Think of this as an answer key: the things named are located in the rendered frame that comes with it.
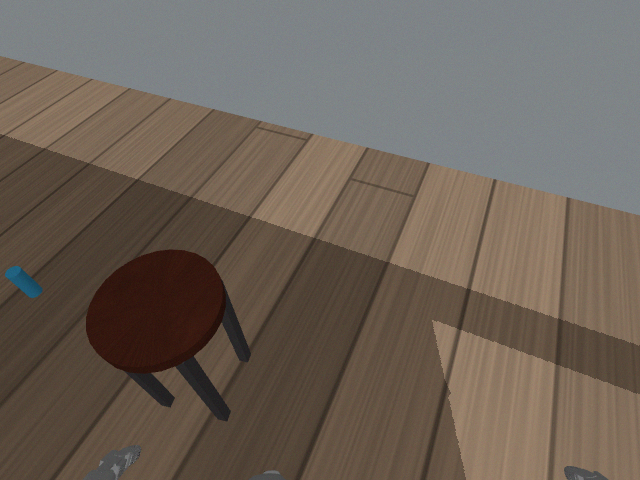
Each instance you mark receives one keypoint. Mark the left robot hand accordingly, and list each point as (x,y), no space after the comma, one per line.
(113,465)

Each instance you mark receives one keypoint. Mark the can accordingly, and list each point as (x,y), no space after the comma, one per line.
(23,281)

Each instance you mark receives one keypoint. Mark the stool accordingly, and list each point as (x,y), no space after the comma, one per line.
(156,312)

